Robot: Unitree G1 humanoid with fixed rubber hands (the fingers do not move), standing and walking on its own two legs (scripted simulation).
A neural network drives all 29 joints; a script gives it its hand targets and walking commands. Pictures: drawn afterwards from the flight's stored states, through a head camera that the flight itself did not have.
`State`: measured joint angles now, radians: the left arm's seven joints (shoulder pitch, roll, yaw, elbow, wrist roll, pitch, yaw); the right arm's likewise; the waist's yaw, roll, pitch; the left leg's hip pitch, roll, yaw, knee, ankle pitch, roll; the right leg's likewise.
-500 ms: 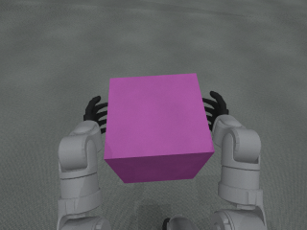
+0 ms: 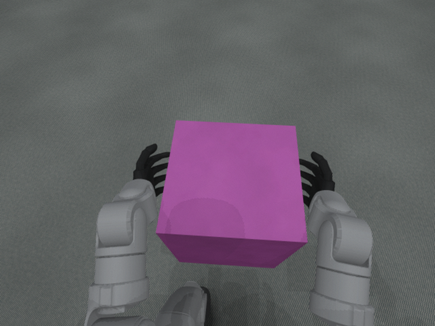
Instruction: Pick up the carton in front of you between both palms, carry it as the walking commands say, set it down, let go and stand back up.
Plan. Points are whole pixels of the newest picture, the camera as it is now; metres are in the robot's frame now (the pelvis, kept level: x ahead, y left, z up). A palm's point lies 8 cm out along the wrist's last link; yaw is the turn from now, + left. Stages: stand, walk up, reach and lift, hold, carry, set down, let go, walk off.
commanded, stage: carry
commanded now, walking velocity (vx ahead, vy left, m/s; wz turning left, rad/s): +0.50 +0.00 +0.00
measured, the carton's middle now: (230, 202) +0.34 +0.02 +0.00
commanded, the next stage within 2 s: none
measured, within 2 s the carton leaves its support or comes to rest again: neither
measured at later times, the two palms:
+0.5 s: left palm (186, 70) +0.59 +0.14 +0.12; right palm (327, 74) +0.59 -0.15 +0.13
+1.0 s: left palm (212, 11) +0.85 +0.12 +0.12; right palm (324, 15) +0.85 -0.18 +0.12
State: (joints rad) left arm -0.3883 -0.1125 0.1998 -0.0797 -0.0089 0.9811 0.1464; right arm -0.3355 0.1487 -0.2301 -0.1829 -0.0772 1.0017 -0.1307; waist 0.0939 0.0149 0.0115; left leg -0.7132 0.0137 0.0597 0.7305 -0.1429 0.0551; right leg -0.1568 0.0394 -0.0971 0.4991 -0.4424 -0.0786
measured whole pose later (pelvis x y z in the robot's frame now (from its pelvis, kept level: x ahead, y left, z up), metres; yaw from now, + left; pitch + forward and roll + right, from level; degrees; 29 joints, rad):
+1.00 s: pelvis +0.62 -0.03 +0.02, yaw +1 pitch +3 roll +1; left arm 0.00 -0.13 0.03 -0.46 0.07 1.21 0.12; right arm 0.01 0.13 -0.05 -0.50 -0.09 1.22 -0.11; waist 0.02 0.01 -0.17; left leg -0.54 0.10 0.16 0.54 -0.08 -0.01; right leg 0.02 -0.03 -0.20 0.22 -0.29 -0.01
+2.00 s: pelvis +1.26 -0.04 +0.00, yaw +0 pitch +3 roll +0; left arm -0.03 -0.13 0.04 -0.52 0.07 1.24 0.12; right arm -0.02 0.13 -0.05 -0.56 -0.08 1.25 -0.12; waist 0.01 0.01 -0.14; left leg -0.48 0.07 0.21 0.48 -0.10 0.02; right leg 0.10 -0.07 -0.21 0.28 -0.40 0.04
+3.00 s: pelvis +1.69 -0.05 +0.01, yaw +0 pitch +3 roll +0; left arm -0.08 -0.13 0.07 -0.43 0.08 1.24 0.11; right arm -0.08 0.13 -0.07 -0.45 -0.09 1.24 -0.11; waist 0.00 0.01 -0.14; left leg -0.17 0.07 0.14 0.50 -0.37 -0.03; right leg -0.30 -0.06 -0.22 0.53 -0.28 -0.03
